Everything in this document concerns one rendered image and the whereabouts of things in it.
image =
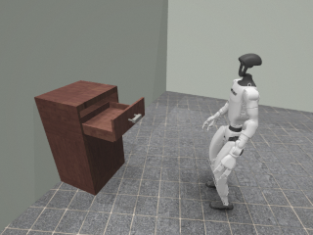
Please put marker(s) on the robot head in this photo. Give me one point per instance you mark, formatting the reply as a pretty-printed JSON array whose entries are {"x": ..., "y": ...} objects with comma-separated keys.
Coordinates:
[{"x": 248, "y": 61}]

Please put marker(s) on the robot right shin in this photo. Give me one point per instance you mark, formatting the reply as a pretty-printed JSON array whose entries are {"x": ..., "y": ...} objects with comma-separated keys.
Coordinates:
[{"x": 211, "y": 165}]

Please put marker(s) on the left robot upper arm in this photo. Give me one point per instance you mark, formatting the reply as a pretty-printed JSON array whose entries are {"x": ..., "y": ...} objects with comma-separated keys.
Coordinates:
[{"x": 251, "y": 97}]

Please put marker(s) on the left robot hand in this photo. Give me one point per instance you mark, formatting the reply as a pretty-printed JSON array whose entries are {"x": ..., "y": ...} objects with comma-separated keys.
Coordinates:
[{"x": 229, "y": 162}]

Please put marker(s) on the right robot hand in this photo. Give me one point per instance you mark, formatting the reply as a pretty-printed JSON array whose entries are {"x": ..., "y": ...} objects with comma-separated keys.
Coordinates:
[{"x": 212, "y": 121}]

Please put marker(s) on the drawer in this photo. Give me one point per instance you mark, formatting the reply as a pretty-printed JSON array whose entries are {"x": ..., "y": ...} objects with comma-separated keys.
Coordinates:
[{"x": 111, "y": 120}]

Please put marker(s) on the right robot forearm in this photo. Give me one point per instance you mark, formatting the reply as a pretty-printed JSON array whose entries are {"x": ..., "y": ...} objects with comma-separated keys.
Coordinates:
[{"x": 222, "y": 112}]

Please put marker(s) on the left robot forearm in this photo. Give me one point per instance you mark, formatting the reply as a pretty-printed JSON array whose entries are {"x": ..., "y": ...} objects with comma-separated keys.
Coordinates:
[{"x": 246, "y": 134}]

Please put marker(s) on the cabinet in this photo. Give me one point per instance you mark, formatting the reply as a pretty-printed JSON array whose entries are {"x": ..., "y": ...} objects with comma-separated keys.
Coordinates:
[{"x": 83, "y": 161}]

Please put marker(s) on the handle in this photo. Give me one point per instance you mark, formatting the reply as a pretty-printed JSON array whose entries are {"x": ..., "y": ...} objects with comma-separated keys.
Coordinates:
[{"x": 136, "y": 118}]

